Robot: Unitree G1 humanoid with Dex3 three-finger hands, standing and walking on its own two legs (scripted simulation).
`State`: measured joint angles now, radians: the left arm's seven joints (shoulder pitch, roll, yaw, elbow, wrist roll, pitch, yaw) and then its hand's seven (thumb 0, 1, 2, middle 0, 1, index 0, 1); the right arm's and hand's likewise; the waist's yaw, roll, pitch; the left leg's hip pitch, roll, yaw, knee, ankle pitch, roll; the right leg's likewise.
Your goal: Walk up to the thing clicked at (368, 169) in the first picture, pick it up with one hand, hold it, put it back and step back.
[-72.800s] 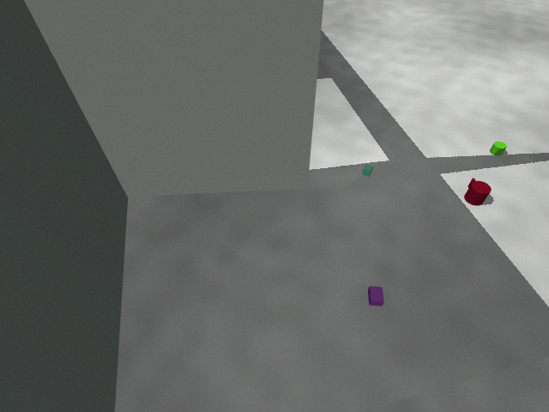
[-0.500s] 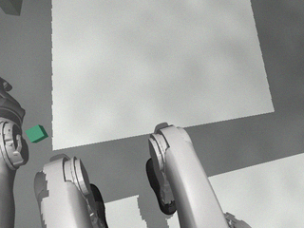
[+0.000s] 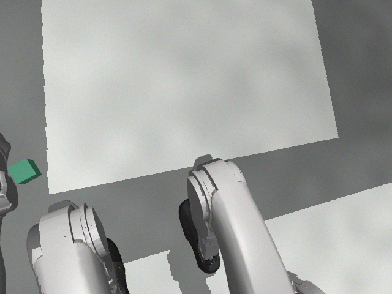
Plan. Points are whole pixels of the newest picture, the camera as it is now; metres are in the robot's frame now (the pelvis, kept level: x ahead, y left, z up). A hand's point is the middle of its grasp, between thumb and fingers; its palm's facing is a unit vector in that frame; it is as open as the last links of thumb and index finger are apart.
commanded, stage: rest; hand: left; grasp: from above
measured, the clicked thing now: (25, 171) +0.40 +0.27 -0.30
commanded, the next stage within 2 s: open in 1.06 s
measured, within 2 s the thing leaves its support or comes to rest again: neither
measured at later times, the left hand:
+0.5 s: hand out of the picture +0.48 +0.29 -0.22, palm faces -0.30 -0.33 -0.89, open 5.0 cm
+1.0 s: hand (0, 131) +0.49 +0.28 -0.24, palm faces -0.29 -0.33 -0.90, open 5.0 cm
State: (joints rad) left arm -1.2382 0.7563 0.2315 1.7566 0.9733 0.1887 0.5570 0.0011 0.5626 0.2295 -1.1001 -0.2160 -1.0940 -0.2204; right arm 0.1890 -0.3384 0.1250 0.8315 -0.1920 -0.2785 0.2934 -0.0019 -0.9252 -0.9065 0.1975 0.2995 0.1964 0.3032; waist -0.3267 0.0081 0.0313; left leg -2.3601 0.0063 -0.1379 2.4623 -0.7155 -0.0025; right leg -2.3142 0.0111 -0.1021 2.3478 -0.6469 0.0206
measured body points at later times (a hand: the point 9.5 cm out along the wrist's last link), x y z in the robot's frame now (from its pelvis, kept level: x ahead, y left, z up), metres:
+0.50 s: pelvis +0.00 +0.00 +0.00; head +0.29 +0.07 +0.33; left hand +0.50 +0.30 -0.17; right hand -0.03 -0.24 -0.07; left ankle +0.07 +0.12 -0.28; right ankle +0.10 -0.12 -0.28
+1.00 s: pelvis -0.01 +0.01 +0.00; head +0.30 +0.08 +0.32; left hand +0.50 +0.30 -0.19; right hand -0.03 -0.23 -0.05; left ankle +0.07 +0.12 -0.28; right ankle +0.10 -0.12 -0.28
